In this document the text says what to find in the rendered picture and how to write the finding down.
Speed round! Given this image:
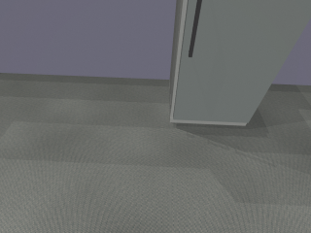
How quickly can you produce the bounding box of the handle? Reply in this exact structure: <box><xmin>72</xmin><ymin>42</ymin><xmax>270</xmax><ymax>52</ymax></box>
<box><xmin>189</xmin><ymin>0</ymin><xmax>202</xmax><ymax>57</ymax></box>

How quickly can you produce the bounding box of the fridge door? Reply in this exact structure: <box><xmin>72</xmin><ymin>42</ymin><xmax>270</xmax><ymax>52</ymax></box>
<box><xmin>173</xmin><ymin>0</ymin><xmax>311</xmax><ymax>123</ymax></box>

